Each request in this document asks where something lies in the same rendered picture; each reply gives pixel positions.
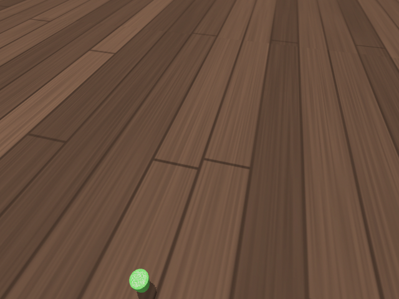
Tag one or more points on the cup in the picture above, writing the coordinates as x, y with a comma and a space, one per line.
139, 280

